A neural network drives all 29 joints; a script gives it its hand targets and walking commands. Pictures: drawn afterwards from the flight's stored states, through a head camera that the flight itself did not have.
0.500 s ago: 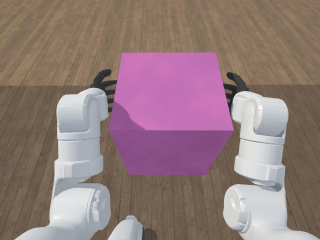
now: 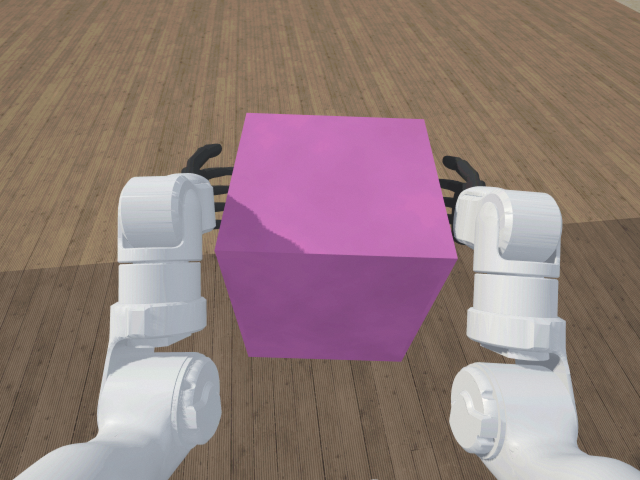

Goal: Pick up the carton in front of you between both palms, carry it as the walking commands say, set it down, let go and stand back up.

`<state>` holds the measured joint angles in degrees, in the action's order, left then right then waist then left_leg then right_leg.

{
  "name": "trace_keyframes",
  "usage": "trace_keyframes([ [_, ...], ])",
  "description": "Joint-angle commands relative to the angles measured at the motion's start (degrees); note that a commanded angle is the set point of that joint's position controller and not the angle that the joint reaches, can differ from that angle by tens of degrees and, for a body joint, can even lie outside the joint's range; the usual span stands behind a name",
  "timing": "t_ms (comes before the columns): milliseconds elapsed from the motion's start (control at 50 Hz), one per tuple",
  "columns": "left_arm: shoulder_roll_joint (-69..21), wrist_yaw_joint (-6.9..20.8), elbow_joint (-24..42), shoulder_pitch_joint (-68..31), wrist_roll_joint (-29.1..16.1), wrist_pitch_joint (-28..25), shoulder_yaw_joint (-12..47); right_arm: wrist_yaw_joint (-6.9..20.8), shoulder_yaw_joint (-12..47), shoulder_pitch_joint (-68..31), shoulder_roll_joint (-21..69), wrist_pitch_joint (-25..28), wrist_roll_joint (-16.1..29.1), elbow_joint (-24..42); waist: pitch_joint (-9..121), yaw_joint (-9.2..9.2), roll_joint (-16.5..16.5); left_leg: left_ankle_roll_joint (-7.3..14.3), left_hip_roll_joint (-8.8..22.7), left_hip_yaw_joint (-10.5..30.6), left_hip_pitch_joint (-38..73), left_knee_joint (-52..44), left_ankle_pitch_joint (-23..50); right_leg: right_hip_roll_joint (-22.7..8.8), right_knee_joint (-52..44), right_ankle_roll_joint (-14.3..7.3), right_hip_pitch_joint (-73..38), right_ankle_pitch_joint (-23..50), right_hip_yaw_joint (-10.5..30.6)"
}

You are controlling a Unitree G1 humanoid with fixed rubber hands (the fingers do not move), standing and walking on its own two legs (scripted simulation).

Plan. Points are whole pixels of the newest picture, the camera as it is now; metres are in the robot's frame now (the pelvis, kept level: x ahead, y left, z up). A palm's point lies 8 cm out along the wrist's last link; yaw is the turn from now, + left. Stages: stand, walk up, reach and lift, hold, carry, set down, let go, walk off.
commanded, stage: carry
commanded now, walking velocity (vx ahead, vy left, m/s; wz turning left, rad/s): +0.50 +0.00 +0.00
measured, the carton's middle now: (329, 246) +0.38 -0.01 +0.10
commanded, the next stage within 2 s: none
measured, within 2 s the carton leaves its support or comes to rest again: neither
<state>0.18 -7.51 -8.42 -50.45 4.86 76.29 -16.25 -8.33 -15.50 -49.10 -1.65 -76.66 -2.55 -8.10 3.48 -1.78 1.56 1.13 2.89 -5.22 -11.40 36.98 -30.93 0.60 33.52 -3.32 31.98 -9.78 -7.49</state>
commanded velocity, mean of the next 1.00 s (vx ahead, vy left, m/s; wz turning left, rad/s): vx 0.50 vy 0.00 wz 0.00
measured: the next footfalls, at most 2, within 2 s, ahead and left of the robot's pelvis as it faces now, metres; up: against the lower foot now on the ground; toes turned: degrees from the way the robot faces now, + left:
left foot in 0.40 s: +0.40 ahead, +0.11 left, +0.02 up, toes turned +5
right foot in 0.82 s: +0.63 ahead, -0.09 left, +0.04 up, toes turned -5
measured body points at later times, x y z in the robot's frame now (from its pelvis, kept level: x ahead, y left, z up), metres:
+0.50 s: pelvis +0.28 +0.03 +0.03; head +0.30 +0.03 +0.48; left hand +0.67 +0.17 +0.18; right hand +0.66 -0.13 +0.18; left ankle +0.36 +0.11 -0.69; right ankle +0.16 -0.08 -0.62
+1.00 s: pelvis +0.56 -0.01 +0.06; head +0.59 -0.02 +0.51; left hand +0.93 +0.16 +0.19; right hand +0.96 -0.15 +0.19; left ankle +0.53 +0.11 -0.58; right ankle +0.59 -0.09 -0.67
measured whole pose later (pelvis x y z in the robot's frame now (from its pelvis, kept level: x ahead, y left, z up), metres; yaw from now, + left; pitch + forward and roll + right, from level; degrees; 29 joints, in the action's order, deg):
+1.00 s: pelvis +0.56 -0.01 +0.06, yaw +0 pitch +4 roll +1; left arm -0.4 -8.4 -7.4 -45.6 2.8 76.5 -13.4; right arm -7.4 -15.1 -48.3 -2.4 -77.2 -3.3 -10.5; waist 1.1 3.7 0.5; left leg 1.5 0.8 -1.3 -36.0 71.4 -24.9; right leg 0.6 31.6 -3.3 22.9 -17.4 -5.7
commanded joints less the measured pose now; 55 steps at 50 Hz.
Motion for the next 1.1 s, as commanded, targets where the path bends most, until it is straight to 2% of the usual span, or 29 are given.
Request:
trace_keyframes([
  [0,-58.23,12.37,-2.39,-36.72,-22.28,-1.62,31.33,15.48,33.06,-46.1,63.27,1.06,25.06,1.89,34.17,6.41,-19.2,-1.23,-6.45,0.82,-28.52,30.16,3.38,-21.39,-11.22,-12.93,-52.38,1.0,42.61],
  [20,-59.72,12.63,-0.74,-38.58,-23.52,-1.78,31.8,15.3,32.86,-48.14,63.22,1.39,24.72,2.03,31.61,6.53,-16.35,0.12,-4.78,6.12,-35.87,39.77,-0.34,-21.59,-10.03,-14.79,-53.33,5.2,43.56],
  [60,-62.99,13.01,5.99,-44.55,-27.56,-2.37,34.39,14.3,32.41,-47.83,63.76,1.86,24.75,3.77,28.76,6.76,-5.91,1.04,-1.63,7.26,-38.28,41.58,3.24,-18.41,-7.01,-12.02,-47.35,13.43,32.83],
  [80,-64.29,13.0,9.18,-47.54,-29.33,-2.54,35.58,13.62,31.89,-47.39,63.9,1.94,24.33,4.97,28.44,6.06,-5.18,1.03,-0.55,7.44,-37.39,38.85,5.36,-17.46,-7.85,-10.29,-44.55,12.5,29.56],
  [120,-65.24,12.89,13.93,-50.7,-31.49,-2.43,36.26,12.17,31.49,-46.99,63.0,1.96,23.6,7.63,29.37,5.27,-6.88,0.7,-0.23,6.36,-35.05,35.27,7.02,-16.03,-9.42,-9.01,-42.15,8.83,25.39],
  [180,-63.81,12.7,17.43,-50.77,-32.65,-1.49,36.81,10.33,31.28,-45.48,59.97,1.78,21.5,10.6,29.03,5.45,-7.72,0.02,-0.06,4.26,-35.71,28.12,6.75,-15.91,-10.66,-10.38,-40.94,7.23,21.88],
  [240,-61.55,12.82,15.53,-47.25,-31.55,-0.51,37.03,9.6,31.65,-42.94,57.42,1.12,19.58,10.03,27.53,6.39,-9.23,-0.25,0.09,2.33,-32.27,16.2,11.49,-14.8,-10.96,-9.7,-39.07,10.31,17.07],
  [300,-60.49,13.51,10.55,-43.7,-29.72,-0.06,36.94,10.27,32.22,-40.89,56.66,0.52,18.85,6.41,25.08,6.69,-10.49,0.4,-2.9,-2.08,-25.73,4.78,15.77,-13.03,-9.44,-7.4,-37.29,18.39,12.19],
  [340,-60.55,13.97,6.86,-42.24,-28.79,-0.1,36.38,11.19,31.88,-39.61,57.16,0.33,18.83,2.96,24.58,5.0,-11.15,1.48,-5.97,-5.69,-17.15,-2.81,17.18,-12.02,-5.41,-5.19,-35.12,26.76,8.82],
  [360,-61.02,14.14,5.08,-41.73,-28.69,-0.22,36.06,11.67,31.43,-38.61,57.79,0.46,18.95,0.95,26.7,2.17,-9.59,2.3,-7.59,-7.76,-6.41,-8.01,20.36,-10.63,1.42,-3.06,-31.88,32.59,5.23],
  [380,-61.45,14.36,3.56,-41.4,-28.47,-0.46,35.73,12.14,30.7,-37.89,58.22,0.74,19.1,-0.95,30.44,-0.64,-6.93,3.75,-5.33,-5.5,7.91,-8.14,20.64,-9.12,9.37,-0.48,-24.93,29.42,2.5],
  [400,-61.93,14.61,2.58,-42.09,-28.24,-0.69,35.31,12.59,30.18,-36.94,58.19,1.19,18.93,-1.9,35.02,-2.95,1.8,8.55,7.63,16.5,21.97,-10.39,10.45,-6.09,21.96,2.64,-10.8,10.51,2.04],
  [420,-63.23,14.82,2.49,-43.51,-28.42,-0.85,35.12,12.77,30.55,-38.73,58.55,1.91,19.12,-1.39,35.01,-3.06,15.65,15.41,17.61,39.52,31.51,-14.77,21.48,2.84,33.66,4.02,6.49,-18.42,3.86],
  [440,-63.41,14.38,3.84,-44.73,-27.99,-1.17,35.6,13.05,30.73,-39.66,60.05,2.01,20.32,0.2,32.4,-2.96,13.81,16.93,17.58,39.64,32.77,-13.0,28.04,1.3,42.49,2.65,13.96,-21.74,8.47],
  [460,-63.13,13.9,4.49,-45.52,-27.45,-1.37,34.9,13.42,31.76,-43.3,61.56,2.32,22.2,3.59,30.7,-3.58,8.47,16.27,15.94,34.28,30.31,-10.48,34.66,-0.1,45.81,1.68,16.61,-20.72,8.82],
  [480,-63.33,13.34,5.34,-44.61,-26.9,-1.47,34.58,13.63,33.09,-46.08,62.81,2.48,24.17,6.91,29.63,-3.21,3.13,14.35,14.68,29.71,27.73,-9.74,37.04,-1.67,44.3,1.39,17.36,-18.42,9.41],
  [500,-63.2,12.69,6.76,-43.69,-26.28,-1.52,34.31,13.73,34.32,-48.99,64.05,2.63,26.18,10.39,29.18,-2.44,2.21,12.55,13.63,26.64,25.44,-10.4,36.21,-2.7,41.42,1.44,16.65,-16.08,9.6],
  [560,-61.25,10.46,10.64,-42.29,-24.68,-1.45,33.71,13.6,36.27,-52.36,64.81,2.43,29.7,17.02,29.92,-1.22,4.07,11.87,12.35,22.03,21.89,-12.65,31.62,-2.73,35.47,2.19,13.55,-15.5,7.9],
  [640,-57.29,8.7,12.07,-39.78,-22.08,-0.74,34.0,13.64,36.63,-50.28,61.94,1.26,30.14,18.01,28.17,-2.13,5.39,12.7,11.7,16.42,19.36,-14.43,31.4,-3.08,21.94,2.5,12.06,-11.45,5.62],
  [740,-55.56,9.91,5.73,-36.79,-20.97,0.24,34.26,14.6,35.79,-45.08,59.86,0.32,27.35,9.29,24.78,-1.75,7.3,8.45,8.78,7.43,14.51,-10.82,43.39,1.65,2.33,1.56,-0.99,-4.12,-1.42],
  [780,-56.49,10.95,1.26,-35.51,-21.38,0.17,33.34,14.87,34.74,-43.57,60.34,0.38,26.16,5.04,28.27,1.96,4.87,5.12,6.56,1.63,9.09,0.82,52.39,4.15,-6.37,-0.27,-19.89,0.55,-4.92],
  [800,-56.92,11.52,-0.92,-34.03,-21.62,-0.11,32.38,15.07,34.0,-43.45,60.44,0.55,25.72,3.32,32.29,4.99,1.74,2.4,5.75,0.64,0.15,9.04,43.59,-1.45,-4.9,-2.13,-34.67,-1.83,1.84],
  [820,-56.46,11.82,-2.12,-33.39,-21.05,-0.68,31.32,15.41,33.47,-44.0,61.46,0.58,25.47,2.07,36.38,6.24,-11.38,-0.73,-0.25,-0.69,-15.67,23.69,25.09,-16.57,-7.83,-8.19,-46.11,-5.49,29.37],
  [840,-57.08,12.05,-1.83,-35.15,-21.56,-1.27,31.19,15.59,32.95,-45.74,62.36,0.8,25.05,1.23,33.46,6.55,-19.44,-1.04,-7.37,2.41,-31.75,33.82,0.64,-21.28,-11.64,-13.8,-52.95,5.12,44.56],
  [860,-58.95,12.45,-0.06,-37.57,-23.13,-1.43,32.04,15.42,32.71,-46.65,62.99,1.23,24.82,1.0,31.31,6.41,-14.42,0.34,-4.01,6.79,-37.12,41.65,0.11,-21.09,-8.85,-14.46,-52.93,9.49,41.28],
  [900,-62.63,12.93,6.33,-43.94,-27.2,-2.24,34.57,14.53,32.12,-46.47,64.14,1.84,24.66,2.79,28.43,6.37,-4.9,0.87,-1.09,7.22,-38.37,40.71,3.71,-17.98,-7.1,-11.18,-45.87,13.57,31.48],
  [940,-65.08,13.0,11.62,-48.97,-30.23,-2.5,36.05,13.18,31.49,-46.48,64.13,2.08,24.11,5.42,28.49,5.09,-6.28,0.6,0.07,6.76,-35.77,35.95,6.77,-16.01,-9.27,-8.78,-41.9,8.96,26.34],
  [1020,-64.0,12.91,16.41,-49.74,-32.16,-1.64,36.83,10.57,31.66,-45.41,61.1,2.09,21.97,9.81,28.01,5.34,-8.16,-0.38,0.17,3.89,-35.74,26.9,7.76,-15.56,-11.36,-10.18,-39.7,6.3,21.38],
  [1080,-61.57,12.88,15.72,-47.08,-31.39,-0.66,37.15,9.66,32.22,-43.8,58.33,1.43,20.53,10.52,26.65,6.29,-9.79,-0.42,0.02,1.92,-31.58,15.03,12.72,-14.25,-11.28,-9.22,-38.02,9.77,16.43],
])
